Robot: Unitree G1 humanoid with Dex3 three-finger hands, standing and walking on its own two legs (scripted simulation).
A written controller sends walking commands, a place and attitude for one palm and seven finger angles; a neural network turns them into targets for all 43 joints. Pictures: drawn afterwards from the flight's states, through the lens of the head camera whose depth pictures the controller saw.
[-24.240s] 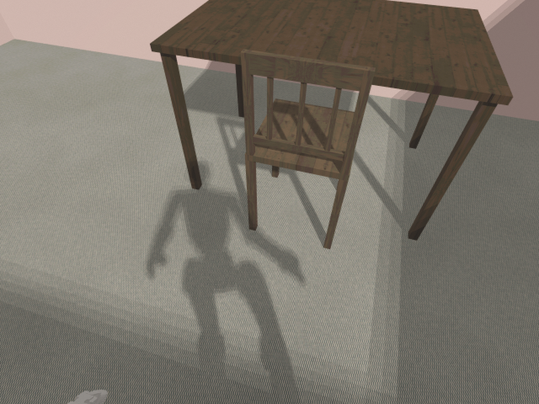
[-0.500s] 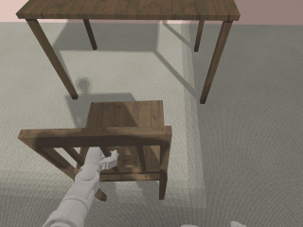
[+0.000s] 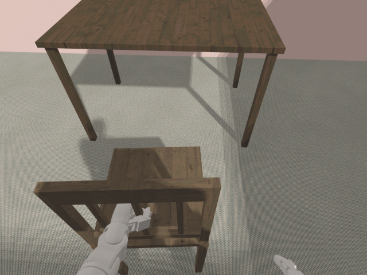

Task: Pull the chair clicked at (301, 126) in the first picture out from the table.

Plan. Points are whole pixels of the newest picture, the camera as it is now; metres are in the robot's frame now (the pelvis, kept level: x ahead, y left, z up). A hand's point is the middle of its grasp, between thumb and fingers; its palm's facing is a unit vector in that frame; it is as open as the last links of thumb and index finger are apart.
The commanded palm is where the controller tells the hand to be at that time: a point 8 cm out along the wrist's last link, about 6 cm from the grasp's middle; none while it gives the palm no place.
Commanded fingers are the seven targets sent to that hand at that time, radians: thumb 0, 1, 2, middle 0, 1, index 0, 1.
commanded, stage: stop walking, hand still on the chair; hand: left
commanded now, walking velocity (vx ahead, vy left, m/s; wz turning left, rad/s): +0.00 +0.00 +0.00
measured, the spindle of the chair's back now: (141, 218) +0.28 +0.13 -0.11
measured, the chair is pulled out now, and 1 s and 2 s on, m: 0.65 0.65 0.65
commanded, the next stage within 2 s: open the thumb and straighten the fingers in 0.10 s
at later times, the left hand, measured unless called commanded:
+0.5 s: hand (144, 216) +0.27 +0.11 -0.07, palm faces -0.09 -0.98 -0.16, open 9.4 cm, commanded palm +0.26 +0.17 -0.05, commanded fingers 0.00 -0.55 0.20 -0.35 -1.01 -0.35 -1.01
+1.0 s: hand (138, 213) +0.28 +0.13 -0.08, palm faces -0.05 -0.99 -0.16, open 17.2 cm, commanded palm +0.27 +0.19 -0.05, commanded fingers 0.00 -0.55 0.20 0.00 0.00 0.00 0.00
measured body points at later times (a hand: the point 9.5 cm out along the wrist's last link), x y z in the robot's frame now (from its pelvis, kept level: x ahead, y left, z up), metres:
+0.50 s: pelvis +0.00 -0.01 -0.02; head +0.04 -0.01 +0.43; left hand +0.27 +0.17 -0.06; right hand +0.13 -0.27 -0.12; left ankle -0.04 +0.12 -0.74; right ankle +0.03 -0.13 -0.74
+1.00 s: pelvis +0.01 -0.02 -0.03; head +0.07 -0.03 +0.41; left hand +0.28 +0.19 -0.06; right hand +0.17 -0.27 -0.14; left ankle -0.04 +0.12 -0.74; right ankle +0.03 -0.13 -0.74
